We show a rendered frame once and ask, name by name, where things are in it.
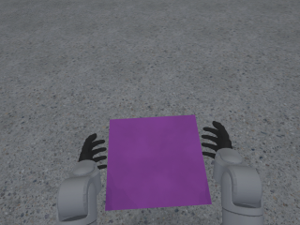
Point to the left robot forearm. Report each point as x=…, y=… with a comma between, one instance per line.
x=76, y=199

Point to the left robot hand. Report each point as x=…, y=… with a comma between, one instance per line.
x=87, y=153

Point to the right robot hand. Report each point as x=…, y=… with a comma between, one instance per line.
x=222, y=140

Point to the carton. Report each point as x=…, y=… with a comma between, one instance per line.
x=155, y=162

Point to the right robot forearm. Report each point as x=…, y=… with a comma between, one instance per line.
x=241, y=189

